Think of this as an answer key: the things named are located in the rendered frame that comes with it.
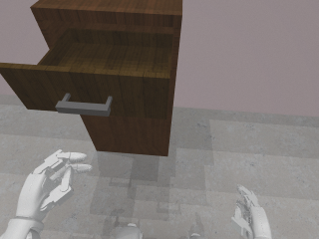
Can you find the handle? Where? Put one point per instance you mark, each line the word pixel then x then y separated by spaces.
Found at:
pixel 86 109

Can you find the robot right hand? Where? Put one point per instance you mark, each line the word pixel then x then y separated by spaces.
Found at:
pixel 254 222

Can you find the drawer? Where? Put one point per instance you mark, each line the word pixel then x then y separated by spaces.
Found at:
pixel 91 65

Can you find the robot left hand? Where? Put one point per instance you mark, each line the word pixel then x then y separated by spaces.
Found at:
pixel 33 201

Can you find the cabinet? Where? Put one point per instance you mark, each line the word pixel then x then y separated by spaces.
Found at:
pixel 116 133

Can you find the robot left forearm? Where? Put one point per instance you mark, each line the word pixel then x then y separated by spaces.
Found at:
pixel 23 228

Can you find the robot left thigh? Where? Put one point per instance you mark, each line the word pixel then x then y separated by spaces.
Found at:
pixel 130 232

